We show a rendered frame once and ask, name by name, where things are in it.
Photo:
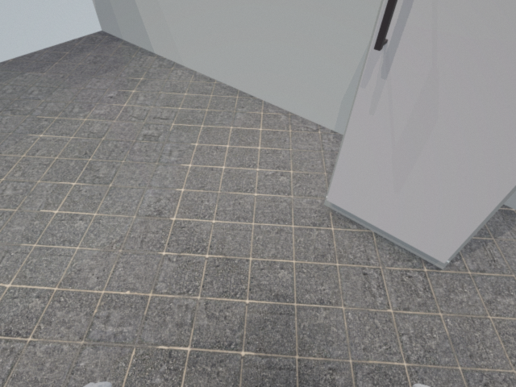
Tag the fridge door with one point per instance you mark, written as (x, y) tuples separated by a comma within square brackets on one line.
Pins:
[(430, 147)]

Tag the handle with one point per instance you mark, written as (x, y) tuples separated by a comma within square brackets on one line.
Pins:
[(381, 38)]

